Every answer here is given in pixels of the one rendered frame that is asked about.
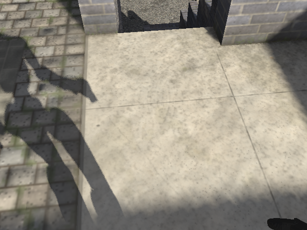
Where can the right robot hand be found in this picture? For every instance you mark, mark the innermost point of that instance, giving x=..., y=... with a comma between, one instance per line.
x=286, y=224

